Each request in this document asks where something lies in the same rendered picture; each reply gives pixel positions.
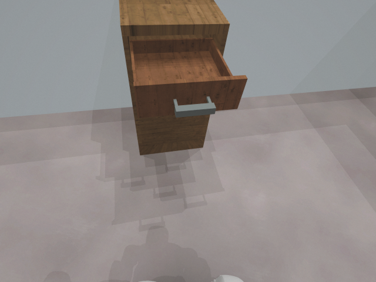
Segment cabinet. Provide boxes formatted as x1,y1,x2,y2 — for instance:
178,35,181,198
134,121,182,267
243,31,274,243
119,0,230,155

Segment handle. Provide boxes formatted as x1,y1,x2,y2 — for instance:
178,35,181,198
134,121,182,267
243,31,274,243
173,96,216,118

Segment drawer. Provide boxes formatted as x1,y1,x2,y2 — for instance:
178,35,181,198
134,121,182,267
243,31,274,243
130,38,247,118

